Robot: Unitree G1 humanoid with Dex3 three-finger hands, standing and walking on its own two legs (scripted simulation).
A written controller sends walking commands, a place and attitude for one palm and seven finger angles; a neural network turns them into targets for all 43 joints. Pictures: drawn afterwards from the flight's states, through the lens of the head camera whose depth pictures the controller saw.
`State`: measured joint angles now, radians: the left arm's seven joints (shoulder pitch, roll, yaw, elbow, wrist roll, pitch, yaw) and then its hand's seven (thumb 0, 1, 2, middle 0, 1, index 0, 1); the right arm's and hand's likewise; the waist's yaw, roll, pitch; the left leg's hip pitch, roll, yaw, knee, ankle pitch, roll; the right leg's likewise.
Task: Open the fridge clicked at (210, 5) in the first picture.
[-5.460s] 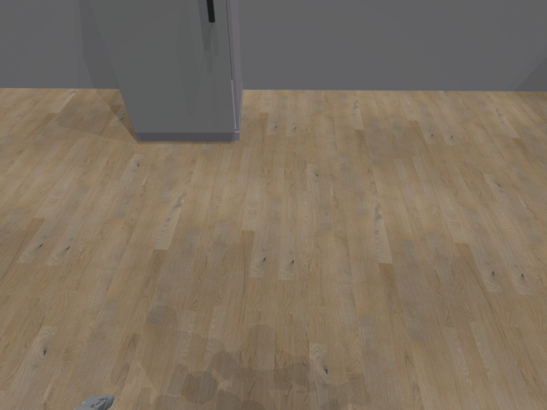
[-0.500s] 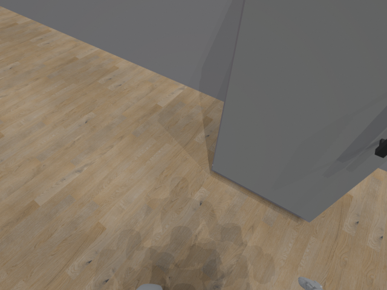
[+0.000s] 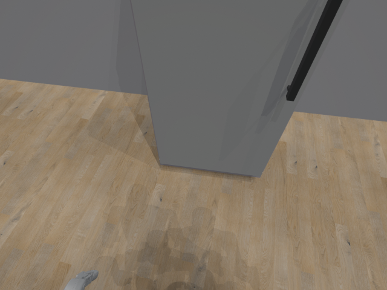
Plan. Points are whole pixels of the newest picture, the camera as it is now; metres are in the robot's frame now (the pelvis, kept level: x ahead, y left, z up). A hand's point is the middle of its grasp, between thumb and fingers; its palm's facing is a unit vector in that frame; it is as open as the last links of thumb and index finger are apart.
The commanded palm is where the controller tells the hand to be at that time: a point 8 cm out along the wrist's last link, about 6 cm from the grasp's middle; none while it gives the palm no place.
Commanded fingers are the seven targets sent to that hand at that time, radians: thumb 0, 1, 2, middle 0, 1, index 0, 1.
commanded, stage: turn to face it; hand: right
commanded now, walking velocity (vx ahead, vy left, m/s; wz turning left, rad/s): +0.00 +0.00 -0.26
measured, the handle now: (312, 42) +0.71 -0.31 +0.13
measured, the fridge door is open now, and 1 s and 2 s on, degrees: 0 0 0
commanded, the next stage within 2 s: take the last steps up to it in 0.12 s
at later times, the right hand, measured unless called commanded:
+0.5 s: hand out of the picture +0.04 -0.19 -0.15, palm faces +0.16 +0.96 -0.25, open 7.4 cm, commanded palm none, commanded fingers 0.00 -0.90 -0.90 0.20 0.30 0.20 0.30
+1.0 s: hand out of the picture +0.02 -0.24 -0.18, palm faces +0.25 +0.95 -0.16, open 7.4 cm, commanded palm none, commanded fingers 0.00 -0.90 -0.90 0.20 0.30 0.20 0.30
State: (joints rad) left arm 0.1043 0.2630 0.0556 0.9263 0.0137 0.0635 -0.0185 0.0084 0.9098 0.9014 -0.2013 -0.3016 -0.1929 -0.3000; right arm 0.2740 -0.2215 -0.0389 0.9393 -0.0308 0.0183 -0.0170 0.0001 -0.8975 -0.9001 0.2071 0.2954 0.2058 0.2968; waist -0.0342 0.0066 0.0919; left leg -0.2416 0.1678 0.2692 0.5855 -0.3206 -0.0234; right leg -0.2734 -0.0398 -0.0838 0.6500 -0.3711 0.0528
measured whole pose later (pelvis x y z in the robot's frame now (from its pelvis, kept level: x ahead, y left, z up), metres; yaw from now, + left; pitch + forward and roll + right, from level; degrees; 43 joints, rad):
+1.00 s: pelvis +0.13 -0.10 +0.00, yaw -10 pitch -2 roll +0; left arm 0.17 0.15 0.05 1.01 0.02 -0.07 0.01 0.00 0.93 0.90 -0.21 -0.30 -0.20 -0.30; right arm 0.41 -0.15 -0.04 1.16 -0.02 -0.01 -0.01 0.00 -0.90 -0.90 0.20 0.29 0.20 0.30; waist -0.03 0.03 0.07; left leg -0.31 0.11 0.06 1.12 -0.46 0.00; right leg -0.31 -0.05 -0.17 0.60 -0.26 -0.04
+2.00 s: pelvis +0.25 -0.15 +0.02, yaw -8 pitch +0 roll +2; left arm 0.21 0.14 0.02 1.04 0.03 -0.01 0.05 0.01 0.93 0.90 -0.21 -0.30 -0.20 -0.30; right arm 0.26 -0.22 -0.06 1.08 -0.02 0.05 -0.01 0.00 -0.91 -0.90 0.20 0.29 0.20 0.30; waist -0.01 0.04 0.03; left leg -0.34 0.02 0.00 0.88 -0.39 -0.06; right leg -0.19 -0.02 -0.07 0.38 -0.19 -0.04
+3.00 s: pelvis +0.21 -0.11 +0.01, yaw -9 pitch -3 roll +1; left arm 0.29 0.16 0.00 1.09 0.01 -0.01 0.02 0.01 0.91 0.90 -0.20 -0.30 -0.20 -0.30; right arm 0.35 -0.16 0.01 1.09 -0.02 -0.01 -0.03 0.00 -0.90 -0.90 0.20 0.29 0.20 0.30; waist -0.01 0.01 0.03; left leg -0.15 0.05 0.05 0.47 -0.26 -0.04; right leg -0.26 -0.05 -0.03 0.49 -0.18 0.01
